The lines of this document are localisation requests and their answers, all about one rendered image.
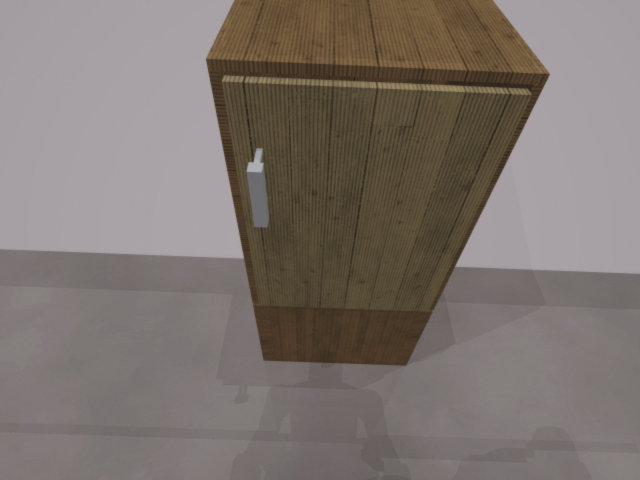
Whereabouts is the cupboard door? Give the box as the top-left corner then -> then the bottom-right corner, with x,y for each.
222,75 -> 532,312

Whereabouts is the handle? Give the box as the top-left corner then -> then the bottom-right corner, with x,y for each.
246,148 -> 269,228

